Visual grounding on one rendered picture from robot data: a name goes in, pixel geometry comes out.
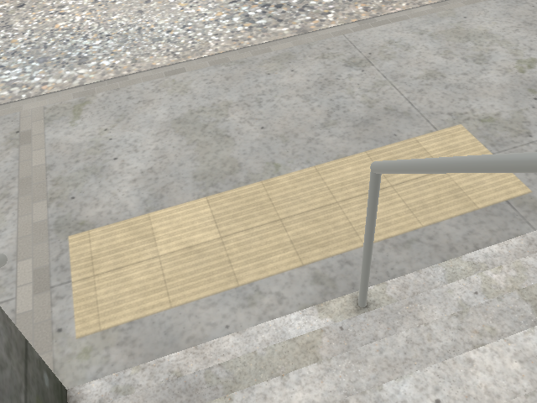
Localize stairs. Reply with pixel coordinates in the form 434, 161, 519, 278
67, 230, 537, 403

